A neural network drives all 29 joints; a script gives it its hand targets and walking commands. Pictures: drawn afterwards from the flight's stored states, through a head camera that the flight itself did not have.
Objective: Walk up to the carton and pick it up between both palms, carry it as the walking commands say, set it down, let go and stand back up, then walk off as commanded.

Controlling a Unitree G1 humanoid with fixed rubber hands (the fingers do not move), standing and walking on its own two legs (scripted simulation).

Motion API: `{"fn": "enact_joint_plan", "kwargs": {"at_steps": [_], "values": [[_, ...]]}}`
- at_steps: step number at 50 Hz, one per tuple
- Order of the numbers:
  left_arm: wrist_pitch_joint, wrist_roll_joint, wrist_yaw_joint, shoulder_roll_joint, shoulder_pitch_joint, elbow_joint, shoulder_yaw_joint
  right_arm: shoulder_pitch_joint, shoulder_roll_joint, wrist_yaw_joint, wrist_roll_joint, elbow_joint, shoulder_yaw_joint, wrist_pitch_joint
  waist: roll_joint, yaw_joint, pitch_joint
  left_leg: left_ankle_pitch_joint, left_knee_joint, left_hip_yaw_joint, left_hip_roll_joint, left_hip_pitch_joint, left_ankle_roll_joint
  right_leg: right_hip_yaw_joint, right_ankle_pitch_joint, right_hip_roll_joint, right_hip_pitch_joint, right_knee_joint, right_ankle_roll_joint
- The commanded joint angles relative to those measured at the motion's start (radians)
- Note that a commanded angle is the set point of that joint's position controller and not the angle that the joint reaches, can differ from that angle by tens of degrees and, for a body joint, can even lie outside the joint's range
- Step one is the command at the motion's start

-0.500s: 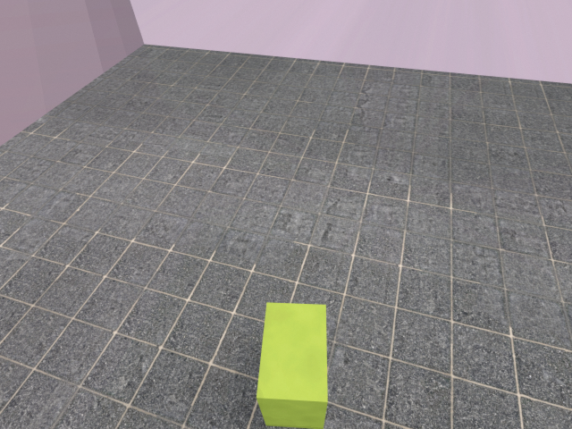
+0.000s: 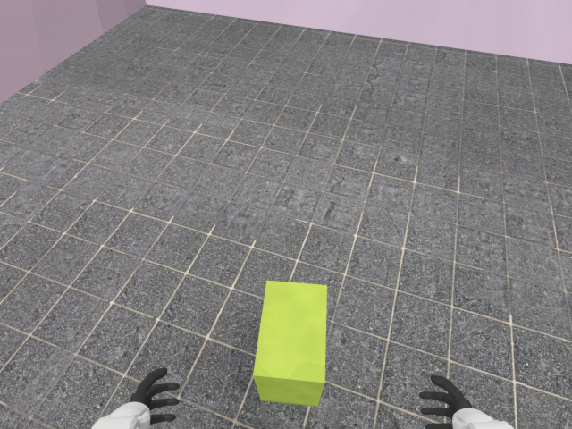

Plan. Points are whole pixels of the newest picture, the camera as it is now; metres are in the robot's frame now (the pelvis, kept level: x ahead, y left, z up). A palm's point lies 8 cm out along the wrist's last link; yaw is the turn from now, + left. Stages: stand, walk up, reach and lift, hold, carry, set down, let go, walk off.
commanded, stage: reach and lift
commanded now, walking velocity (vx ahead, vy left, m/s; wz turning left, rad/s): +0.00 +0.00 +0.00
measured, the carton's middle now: (292, 345) +0.44 +0.02 -0.61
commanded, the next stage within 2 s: none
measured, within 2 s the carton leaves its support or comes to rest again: neither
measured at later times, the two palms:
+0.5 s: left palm (170, 415) +0.19 +0.21 -0.16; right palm (435, 428) +0.18 -0.20 -0.15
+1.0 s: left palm (194, 328) +0.33 +0.21 -0.18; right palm (389, 336) +0.33 -0.16 -0.18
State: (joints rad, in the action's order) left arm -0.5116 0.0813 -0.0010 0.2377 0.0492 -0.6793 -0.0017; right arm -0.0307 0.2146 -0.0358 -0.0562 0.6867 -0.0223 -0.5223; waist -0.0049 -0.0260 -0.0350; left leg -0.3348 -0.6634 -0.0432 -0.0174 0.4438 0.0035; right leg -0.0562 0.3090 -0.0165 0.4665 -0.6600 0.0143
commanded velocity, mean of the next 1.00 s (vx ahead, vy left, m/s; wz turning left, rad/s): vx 0.00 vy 0.00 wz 0.00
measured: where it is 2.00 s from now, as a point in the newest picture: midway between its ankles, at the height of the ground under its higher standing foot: outside the picture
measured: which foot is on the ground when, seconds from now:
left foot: down 0.00-1.00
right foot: down 0.00-1.00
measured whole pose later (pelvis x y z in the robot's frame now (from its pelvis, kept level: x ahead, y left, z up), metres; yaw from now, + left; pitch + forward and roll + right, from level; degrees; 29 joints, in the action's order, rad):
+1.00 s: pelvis -0.08 +0.01 -0.08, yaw +0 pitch +28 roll +0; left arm -0.25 -0.04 0.00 0.19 0.79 -0.84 -0.22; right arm -0.74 0.07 -0.14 0.03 0.74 0.24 -0.27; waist -0.01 0.00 0.04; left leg -0.34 -1.08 0.00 0.01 1.23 0.01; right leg 0.03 0.31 0.01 1.25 -1.06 -0.02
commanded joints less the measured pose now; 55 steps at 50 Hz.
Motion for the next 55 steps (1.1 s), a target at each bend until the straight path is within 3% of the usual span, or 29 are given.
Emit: {"fn": "enact_joint_plan", "kwargs": {"at_steps": [1,4,9,12,15,19,25,29,39,48,55], "values": [[-0.151,-0.011,0.013,0.033,-0.193,0.031,0.0,0.192,0.005,-0.008,-0.005,-0.04,0.008,-0.148,0.002,0.022,-0.163,0.362,0.094,0.043,0.041,0.031,0.038,0.078,-0.392,0.036,-0.154,0.07,0.018],[-0.099,-0.056,0.033,0.01,-0.165,0.099,-0.037,0.167,-0.023,0.004,0.049,-0.112,0.048,-0.095,0.004,0.02,-0.264,0.536,0.085,0.063,0.06,0.019,0.025,0.094,-0.565,0.061,-0.203,0.047,0.004],[0.054,-0.127,0.048,0.012,-0.013,0.195,-0.106,0.061,-0.026,0.021,0.107,-0.218,0.112,0.062,0.005,0.041,-0.334,0.565,-0.056,0.079,0.047,0.132,0.014,0.095,-0.552,0.051,-0.018,-0.076,-0.005],[0.115,-0.139,0.05,-0.006,-0.014,0.219,-0.102,0.058,-0.026,0.025,0.1,-0.267,0.128,0.124,0.013,0.035,-0.408,0.56,-0.142,0.075,0.05,0.166,0.001,0.081,-0.488,0.062,0.077,-0.148,-0.014],[0.119,-0.129,0.043,-0.034,-0.027,0.246,-0.086,0.058,-0.024,0.028,0.078,-0.296,0.118,0.127,0.025,0.03,-0.443,0.463,-0.171,0.061,0.059,0.181,-0.011,0.061,-0.391,0.071,0.133,-0.179,-0.023],[0.091,-0.129,0.032,-0.041,0.054,0.28,-0.088,-0.015,-0.023,0.026,0.052,-0.315,0.12,0.104,0.032,0.031,-0.408,0.239,-0.17,0.053,0.056,0.196,-0.013,0.043,-0.185,0.072,0.195,-0.185,-0.025],[0.055,-0.13,0.025,-0.009,0.304,0.257,-0.119,-0.246,-0.034,0.009,0.043,-0.306,0.134,0.065,0.024,0.024,-0.283,-0.131,-0.168,0.037,0.041,0.286,0.003,0.041,0.152,0.047,0.253,-0.186,-0.024],[0.042,-0.107,0.022,0.0,0.479,0.185,-0.119,-0.406,-0.023,-0.011,0.049,-0.243,0.16,0.046,0.023,0.041,-0.278,-0.195,-0.183,0.032,0.038,0.313,0.005,0.031,0.213,0.043,0.272,-0.208,-0.021],[0.134,-0.11,0.009,0.027,0.77,-0.02,-0.186,-0.713,-0.064,-0.069,0.072,-0.085,0.231,0.127,0.007,0.021,-0.42,-0.088,-0.235,0.01,0.046,0.414,-0.01,0.022,0.119,0.059,0.337,-0.26,-0.049],[0.288,-0.119,-0.005,0.052,0.943,-0.054,-0.238,-0.889,-0.068,-0.105,0.088,-0.043,0.274,0.277,0.021,0.025,-0.689,0.108,-0.284,-0.001,0.067,0.444,-0.043,0.027,-0.076,0.086,0.38,-0.308,-0.069],[0.381,-0.122,0.001,0.08,1.061,-0.096,-0.261,-0.969,-0.066,-0.107,0.092,-0.015,0.294,0.371,0.039,0.031,-0.84,0.288,-0.319,0.01,0.08,0.448,-0.04,0.038,-0.214,0.099,0.448,-0.336,-0.067]]}}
